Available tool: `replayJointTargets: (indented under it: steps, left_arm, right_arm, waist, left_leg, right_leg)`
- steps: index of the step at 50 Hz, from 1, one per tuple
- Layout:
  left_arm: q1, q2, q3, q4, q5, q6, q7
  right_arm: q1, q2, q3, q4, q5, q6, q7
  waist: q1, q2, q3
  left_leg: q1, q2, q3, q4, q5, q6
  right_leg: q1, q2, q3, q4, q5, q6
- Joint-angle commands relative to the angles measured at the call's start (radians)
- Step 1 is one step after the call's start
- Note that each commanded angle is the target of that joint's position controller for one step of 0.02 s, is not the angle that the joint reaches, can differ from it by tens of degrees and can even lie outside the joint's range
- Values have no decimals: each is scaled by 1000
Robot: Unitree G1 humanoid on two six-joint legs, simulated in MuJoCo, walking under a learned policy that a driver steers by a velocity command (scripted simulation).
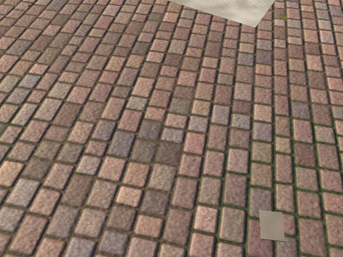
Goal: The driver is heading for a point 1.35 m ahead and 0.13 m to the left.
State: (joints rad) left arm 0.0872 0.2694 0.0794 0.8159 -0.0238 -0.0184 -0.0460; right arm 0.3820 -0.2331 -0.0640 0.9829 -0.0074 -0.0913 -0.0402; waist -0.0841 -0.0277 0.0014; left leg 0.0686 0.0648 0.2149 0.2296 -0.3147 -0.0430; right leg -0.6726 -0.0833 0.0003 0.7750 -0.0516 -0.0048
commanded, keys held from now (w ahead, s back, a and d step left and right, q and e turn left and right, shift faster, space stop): w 0.12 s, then w+q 0.68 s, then w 0.20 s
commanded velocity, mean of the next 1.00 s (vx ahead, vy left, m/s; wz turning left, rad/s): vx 0.49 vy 0.00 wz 0.23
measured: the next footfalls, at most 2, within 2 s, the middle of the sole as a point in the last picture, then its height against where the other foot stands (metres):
right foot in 0.12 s outside the picture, level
left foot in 0.66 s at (146, 245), level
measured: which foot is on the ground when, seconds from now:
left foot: down 0.00-0.14, up 0.16-0.64, down 0.66-1.00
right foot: up 0.00-0.10, down 0.12-0.68, up 0.70-1.00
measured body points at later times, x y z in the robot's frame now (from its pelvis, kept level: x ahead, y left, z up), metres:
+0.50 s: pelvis +0.28 -0.07 +0.00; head +0.29 -0.07 +0.45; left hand +0.29 +0.20 -0.14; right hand +0.44 -0.32 -0.12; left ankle +0.46 +0.11 -0.68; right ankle +0.18 -0.15 -0.74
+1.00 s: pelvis +0.57 -0.01 +0.01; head +0.60 +0.01 +0.45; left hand +0.67 +0.30 -0.09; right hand +0.73 -0.25 -0.11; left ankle +0.51 +0.05 -0.74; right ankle +0.80 -0.14 -0.68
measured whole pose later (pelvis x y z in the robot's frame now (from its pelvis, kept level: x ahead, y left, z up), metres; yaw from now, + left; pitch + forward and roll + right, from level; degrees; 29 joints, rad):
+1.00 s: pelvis +0.57 -0.01 +0.01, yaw +18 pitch +2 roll +1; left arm 0.07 0.28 0.06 0.78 0.00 -0.09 0.00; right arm 0.29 -0.25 -0.06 0.78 0.01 -0.07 0.00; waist -0.05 -0.04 0.04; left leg -0.12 -0.11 -0.07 0.31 -0.21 0.09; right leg -0.66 -0.12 0.08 0.67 0.03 0.05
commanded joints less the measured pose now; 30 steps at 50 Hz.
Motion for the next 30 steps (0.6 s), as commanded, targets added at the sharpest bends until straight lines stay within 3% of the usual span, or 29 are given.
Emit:
replayJointTargets:
  steps: [1,3,4,5,6,7,8,9,10,11,12,13,15,17,20,23,27,30]
  left_arm:
    - [-202,13,-13,-129,-3,-18,-20]
    - [-173,39,-4,-133,2,-18,-23]
    - [-93,69,12,-118,4,-18,-20]
    - [79,113,39,-69,-1,-16,-14]
    - [247,182,74,-16,-6,-10,4]
    - [359,307,95,16,3,-9,22]
    - [388,254,69,6,13,-14,29]
    - [314,192,48,14,22,-29,23]
    - [237,153,37,10,17,-41,21]
    - [158,110,24,5,16,-52,18]
    - [110,71,15,5,24,-62,15]
    - [91,53,14,12,31,-70,12]
    - [91,53,15,36,32,-87,15]
    - [117,65,18,57,40,-96,28]
    - [134,78,16,70,44,-99,44]
    - [164,102,17,79,36,-97,57]
    - [248,120,22,107,22,-68,69]
    - [232,162,30,91,19,-39,80]
  right_arm:
    - [34,-195,-44,-30,19,0,9]
    - [34,-215,-52,-20,32,9,19]
    - [22,-229,-54,-17,37,12,20]
    - [3,-229,-50,-16,38,16,20]
    - [4,-216,-42,-24,28,11,18]
    - [78,-82,2,-72,0,-5,33]
    - [62,-92,5,-51,39,-43,41]
    - [-76,-160,-22,-91,81,-53,41]
    - [-120,-155,-21,-105,76,-54,33]
    - [-126,-153,-27,-93,51,-48,21]
    - [-86,-141,-33,-79,41,-32,16]
    - [-45,-115,-31,-66,41,-14,18]
    - [-35,-83,-29,-64,45,13,19]
    - [-80,-79,-29,-85,42,26,18]
    - [-162,-77,-25,-121,33,20,29]
    - [-269,-56,-8,-160,28,15,52]
    - [-386,-47,7,-232,29,13,84]
    - [-375,-82,-7,-272,33,18,108]
  waist:
    - [-18,122,147]
    - [27,146,126]
    - [85,162,71]
    - [185,149,-28]
    - [257,124,-128]
    - [214,-152,-288]
    - [225,-133,-448]
    - [233,-87,-291]
    - [199,-60,-175]
    - [157,-13,-105]
    - [113,-49,-67]
    - [85,-75,-56]
    - [60,-51,-16]
    - [61,-32,26]
    - [76,-17,64]
    - [113,0,93]
    - [151,19,120]
    - [107,-31,55]
  left_leg:
    - [-52,248,-74,-89,263,162]
    - [-20,265,-55,-3,555,161]
    - [-19,265,-37,105,787,153]
    - [-60,237,1,291,935,130]
    - [-250,200,12,521,818,91]
    - [-693,56,-7,953,77,22]
    - [-747,-35,-256,1137,-294,35]
    - [-836,8,-295,1187,-227,56]
    - [-843,56,-283,1137,-136,72]
    - [-795,95,-283,1070,-56,75]
    - [-721,120,-300,1025,14,79]
    - [-665,128,-307,1008,55,82]
    - [-668,126,-310,967,92,78]
    - [-728,114,-326,899,167,68]
    - [-770,82,-328,698,338,65]
    - [-754,61,-253,526,438,76]
    - [-835,35,-196,413,378,106]
    - [-725,-43,-109,396,236,150]
  right_leg:
    - [-7,20,-65,-103,-63,-41]
    - [99,65,-100,-152,-155,-90]
    - [226,106,-124,-172,-168,-116]
    - [455,149,-142,-232,-90,-150]
    - [756,124,-63,-209,-57,-179]
    - [1161,-193,442,-243,-198,-330]
    - [1146,-333,775,-449,-269,-392]
    - [1035,-292,590,-477,-193,-321]
    - [875,-258,429,-477,-117,-278]
    - [728,-215,318,-499,-62,-244]
    - [621,-177,223,-532,-17,-213]
    - [564,-157,167,-562,11,-202]
    - [510,-146,84,-607,88,-199]
    - [499,-140,19,-634,134,-192]
    - [518,-123,-60,-659,154,-171]
    - [557,-129,-124,-687,171,-150]
    - [753,-179,-169,-619,312,-140]
    - [832,-194,-211,-459,733,-116]
Keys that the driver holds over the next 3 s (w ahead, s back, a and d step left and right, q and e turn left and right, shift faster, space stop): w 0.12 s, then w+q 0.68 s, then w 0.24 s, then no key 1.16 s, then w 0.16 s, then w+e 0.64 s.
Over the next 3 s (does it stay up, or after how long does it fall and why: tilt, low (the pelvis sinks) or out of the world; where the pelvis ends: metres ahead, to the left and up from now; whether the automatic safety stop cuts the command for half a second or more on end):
stays up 1.06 0.09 -0.03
